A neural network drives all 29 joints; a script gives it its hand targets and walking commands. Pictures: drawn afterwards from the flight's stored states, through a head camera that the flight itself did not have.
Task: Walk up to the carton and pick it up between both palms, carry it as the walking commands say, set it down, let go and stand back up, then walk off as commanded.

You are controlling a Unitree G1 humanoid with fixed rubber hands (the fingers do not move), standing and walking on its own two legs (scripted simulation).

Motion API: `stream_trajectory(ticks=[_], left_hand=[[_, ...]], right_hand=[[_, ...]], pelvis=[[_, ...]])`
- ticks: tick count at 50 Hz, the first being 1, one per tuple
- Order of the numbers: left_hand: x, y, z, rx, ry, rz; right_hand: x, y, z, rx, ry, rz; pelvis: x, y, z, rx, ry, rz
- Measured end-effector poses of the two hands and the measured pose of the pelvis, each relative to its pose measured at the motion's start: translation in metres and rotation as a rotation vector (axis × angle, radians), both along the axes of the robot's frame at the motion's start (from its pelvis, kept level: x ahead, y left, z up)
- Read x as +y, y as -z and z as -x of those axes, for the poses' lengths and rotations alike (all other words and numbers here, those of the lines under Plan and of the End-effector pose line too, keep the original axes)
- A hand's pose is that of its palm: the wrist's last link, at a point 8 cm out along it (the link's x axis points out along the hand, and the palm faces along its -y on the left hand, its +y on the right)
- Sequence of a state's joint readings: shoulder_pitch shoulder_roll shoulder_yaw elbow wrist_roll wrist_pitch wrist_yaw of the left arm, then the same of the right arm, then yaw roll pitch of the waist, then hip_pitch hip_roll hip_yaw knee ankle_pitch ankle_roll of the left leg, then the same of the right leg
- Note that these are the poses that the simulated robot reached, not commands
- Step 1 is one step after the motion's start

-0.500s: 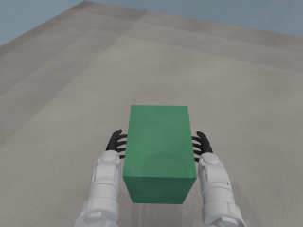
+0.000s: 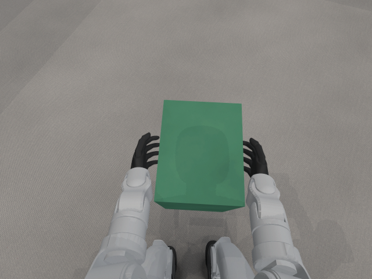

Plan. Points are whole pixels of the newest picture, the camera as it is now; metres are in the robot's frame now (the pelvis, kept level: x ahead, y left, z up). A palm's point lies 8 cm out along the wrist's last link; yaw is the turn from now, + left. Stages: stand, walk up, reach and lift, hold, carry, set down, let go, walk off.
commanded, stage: set down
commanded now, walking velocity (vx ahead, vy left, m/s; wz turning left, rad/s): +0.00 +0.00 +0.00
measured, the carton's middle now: (197, 164) +0.40 -0.02 -0.14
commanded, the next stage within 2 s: none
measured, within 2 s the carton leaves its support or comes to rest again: neither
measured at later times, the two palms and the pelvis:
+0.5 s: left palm (149, 164) +0.40 +0.10 -0.13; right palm (249, 170) +0.38 -0.16 -0.14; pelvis -0.01 -0.01 -0.08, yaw -1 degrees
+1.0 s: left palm (155, 161) +0.44 +0.10 -0.22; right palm (242, 168) +0.41 -0.16 -0.22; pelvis -0.02 +0.00 -0.15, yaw -2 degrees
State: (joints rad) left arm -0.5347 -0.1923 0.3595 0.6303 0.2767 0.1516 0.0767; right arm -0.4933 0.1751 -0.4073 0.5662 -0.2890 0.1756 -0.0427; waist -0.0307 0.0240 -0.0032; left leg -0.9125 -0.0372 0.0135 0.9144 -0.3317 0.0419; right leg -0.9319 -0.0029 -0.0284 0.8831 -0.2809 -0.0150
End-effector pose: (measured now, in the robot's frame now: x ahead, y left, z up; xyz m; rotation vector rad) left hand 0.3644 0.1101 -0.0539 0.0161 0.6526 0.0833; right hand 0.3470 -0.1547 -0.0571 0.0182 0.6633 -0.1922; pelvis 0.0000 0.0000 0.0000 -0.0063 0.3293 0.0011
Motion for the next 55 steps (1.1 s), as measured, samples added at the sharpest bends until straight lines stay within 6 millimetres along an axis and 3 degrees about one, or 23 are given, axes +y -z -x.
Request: stream_trajectory(ticks=[29, 55], left_hand=[[-0.007, 0.094, -0.039, -0.002, -0.001, 0.012], [-0.011, 0.182, -0.076, 0.021, 0.023, 0.011]], right_hand=[[-0.007, 0.094, -0.037, -0.004, 0.023, -0.016], [-0.010, 0.181, -0.069, 0.018, 0.046, -0.015]], pelvis=[[-0.008, 0.089, 0.010, 0.214, 0.016, -0.011], [0.000, 0.163, 0.021, 0.344, 0.039, -0.016]])
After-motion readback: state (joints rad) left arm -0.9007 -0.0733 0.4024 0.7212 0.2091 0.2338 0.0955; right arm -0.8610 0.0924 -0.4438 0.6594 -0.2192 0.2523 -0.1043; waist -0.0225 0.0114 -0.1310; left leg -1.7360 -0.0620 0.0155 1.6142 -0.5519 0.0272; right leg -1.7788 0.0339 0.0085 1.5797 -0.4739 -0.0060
